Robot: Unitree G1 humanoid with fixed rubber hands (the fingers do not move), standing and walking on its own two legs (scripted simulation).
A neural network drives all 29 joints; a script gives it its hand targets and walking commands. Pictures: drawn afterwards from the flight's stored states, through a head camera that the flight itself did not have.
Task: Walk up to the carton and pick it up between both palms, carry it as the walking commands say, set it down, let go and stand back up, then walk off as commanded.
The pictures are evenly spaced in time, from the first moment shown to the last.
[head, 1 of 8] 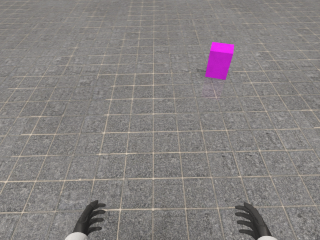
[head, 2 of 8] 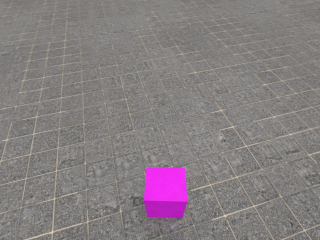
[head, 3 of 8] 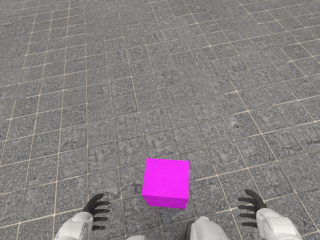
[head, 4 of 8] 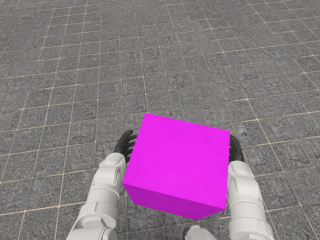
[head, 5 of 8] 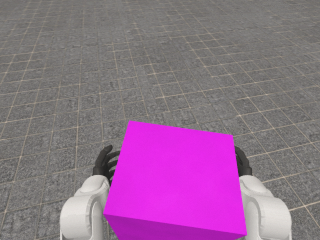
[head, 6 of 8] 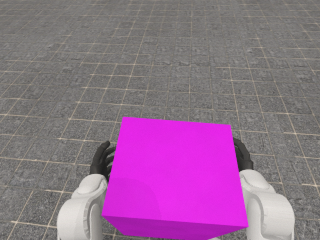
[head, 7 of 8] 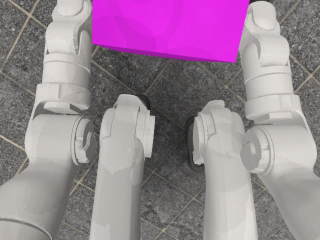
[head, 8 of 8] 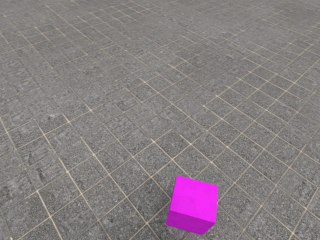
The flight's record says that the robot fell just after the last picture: no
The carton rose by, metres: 0.67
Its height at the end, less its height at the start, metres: +0.00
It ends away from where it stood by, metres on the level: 3.55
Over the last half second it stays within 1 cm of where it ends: yes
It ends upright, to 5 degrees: yes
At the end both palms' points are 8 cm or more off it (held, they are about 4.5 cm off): yes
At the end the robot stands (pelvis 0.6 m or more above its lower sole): yes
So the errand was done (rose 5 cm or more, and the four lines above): yes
